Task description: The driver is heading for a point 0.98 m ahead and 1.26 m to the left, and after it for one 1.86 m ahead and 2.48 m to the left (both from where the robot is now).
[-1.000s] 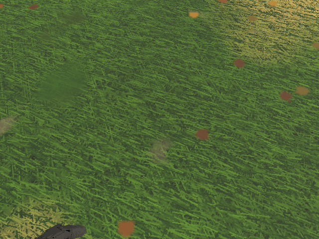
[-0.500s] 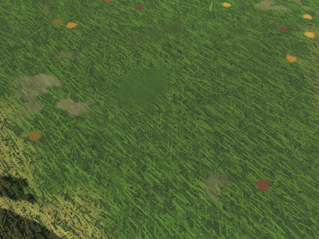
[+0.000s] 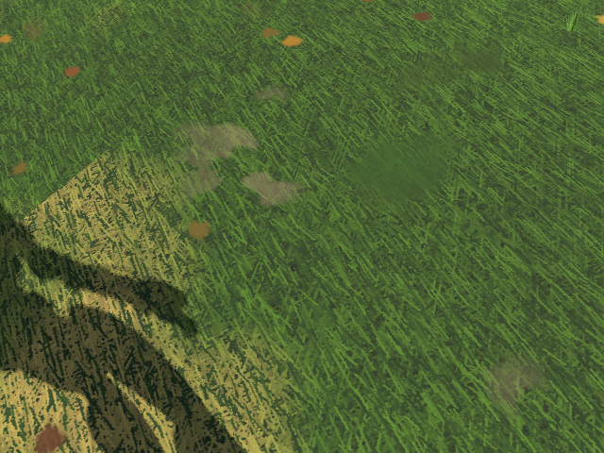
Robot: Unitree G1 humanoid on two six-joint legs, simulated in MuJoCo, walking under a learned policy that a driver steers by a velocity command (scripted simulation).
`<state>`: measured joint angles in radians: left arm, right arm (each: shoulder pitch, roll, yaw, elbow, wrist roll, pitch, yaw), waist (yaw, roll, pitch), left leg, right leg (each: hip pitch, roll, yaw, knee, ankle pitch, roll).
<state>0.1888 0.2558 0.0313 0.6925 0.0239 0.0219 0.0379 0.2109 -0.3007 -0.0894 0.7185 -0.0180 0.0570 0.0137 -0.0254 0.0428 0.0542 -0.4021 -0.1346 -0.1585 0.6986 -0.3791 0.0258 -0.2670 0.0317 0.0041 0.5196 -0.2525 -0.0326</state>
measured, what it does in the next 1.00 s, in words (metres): steps on the spot, turning left: left foot, then right foot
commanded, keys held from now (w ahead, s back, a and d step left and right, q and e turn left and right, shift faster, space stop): q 0.86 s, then w+q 0.14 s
